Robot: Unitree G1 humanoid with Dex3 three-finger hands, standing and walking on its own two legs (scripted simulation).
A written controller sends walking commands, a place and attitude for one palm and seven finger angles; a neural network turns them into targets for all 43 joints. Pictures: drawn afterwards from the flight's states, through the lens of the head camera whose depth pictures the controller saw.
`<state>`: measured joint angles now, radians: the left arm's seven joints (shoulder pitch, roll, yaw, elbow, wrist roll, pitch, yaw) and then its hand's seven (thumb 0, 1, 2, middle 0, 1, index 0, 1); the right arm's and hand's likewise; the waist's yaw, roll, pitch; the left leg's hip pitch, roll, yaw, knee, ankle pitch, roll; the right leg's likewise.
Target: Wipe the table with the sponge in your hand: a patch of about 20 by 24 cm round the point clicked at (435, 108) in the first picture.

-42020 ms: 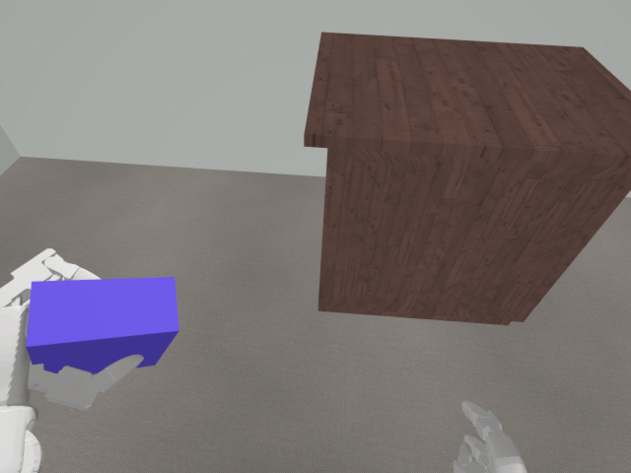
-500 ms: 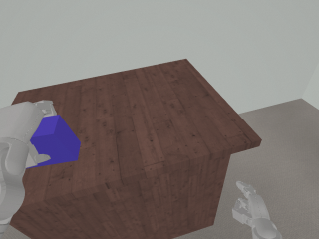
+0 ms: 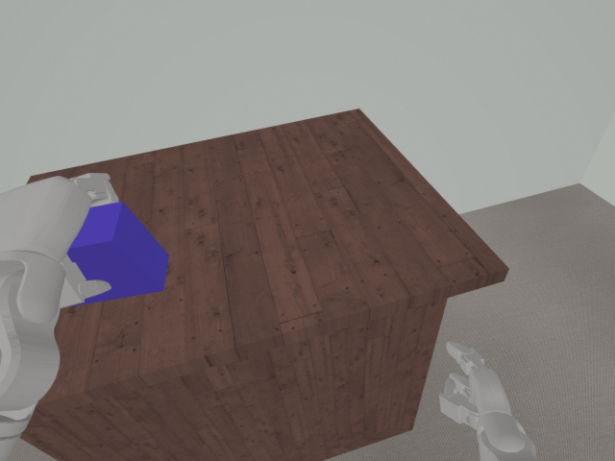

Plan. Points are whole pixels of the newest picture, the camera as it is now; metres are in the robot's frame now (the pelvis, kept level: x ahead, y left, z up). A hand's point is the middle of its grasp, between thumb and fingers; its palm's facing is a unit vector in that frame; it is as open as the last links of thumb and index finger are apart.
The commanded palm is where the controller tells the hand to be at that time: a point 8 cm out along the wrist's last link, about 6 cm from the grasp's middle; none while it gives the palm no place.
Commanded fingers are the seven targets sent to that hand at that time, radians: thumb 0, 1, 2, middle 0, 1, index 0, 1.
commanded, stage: bring the sponge back beside the body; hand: left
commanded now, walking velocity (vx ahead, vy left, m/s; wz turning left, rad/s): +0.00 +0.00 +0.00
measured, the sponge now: (97, 266) +0.24 +0.30 +0.18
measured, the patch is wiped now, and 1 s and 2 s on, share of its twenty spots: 1.00 1.00 1.00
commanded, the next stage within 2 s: step back with the hand held close in 1.50 s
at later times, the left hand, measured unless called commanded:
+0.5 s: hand (81, 251) +0.23 +0.29 +0.22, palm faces +0.26 -0.08 -0.96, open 9.6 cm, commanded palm +0.17 +0.29 +0.29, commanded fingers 0.00 0.10 1.30 -1.20 -1.60 -1.20 -1.60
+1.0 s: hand (83, 270) +0.21 +0.28 +0.21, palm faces +0.27 -0.12 -0.95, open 9.6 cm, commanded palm +0.16 +0.28 +0.28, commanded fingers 0.00 0.10 1.30 -1.20 -1.60 -1.20 -1.60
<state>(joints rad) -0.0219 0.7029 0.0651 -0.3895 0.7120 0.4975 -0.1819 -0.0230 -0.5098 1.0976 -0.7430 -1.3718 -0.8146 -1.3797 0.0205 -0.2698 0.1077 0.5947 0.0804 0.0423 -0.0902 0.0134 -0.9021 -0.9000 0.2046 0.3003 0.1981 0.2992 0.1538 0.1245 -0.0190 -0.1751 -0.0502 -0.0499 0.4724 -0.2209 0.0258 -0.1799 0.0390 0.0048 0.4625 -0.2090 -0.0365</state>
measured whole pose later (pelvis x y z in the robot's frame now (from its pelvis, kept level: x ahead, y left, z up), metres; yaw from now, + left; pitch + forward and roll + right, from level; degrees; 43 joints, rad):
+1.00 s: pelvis +0.00 -0.01 +0.00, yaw +0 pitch -5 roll +0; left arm 0.14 0.68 0.09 -0.53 0.68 0.52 -0.14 -0.02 -0.51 1.10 -0.74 -1.37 -0.81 -1.38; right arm 0.03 -0.27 0.10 0.58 0.08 0.04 -0.09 0.01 -0.90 -0.90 0.20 0.30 0.20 0.30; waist 0.16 0.12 -0.02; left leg -0.16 -0.04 -0.05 0.49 -0.24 0.02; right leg -0.16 0.05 0.01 0.47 -0.22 -0.05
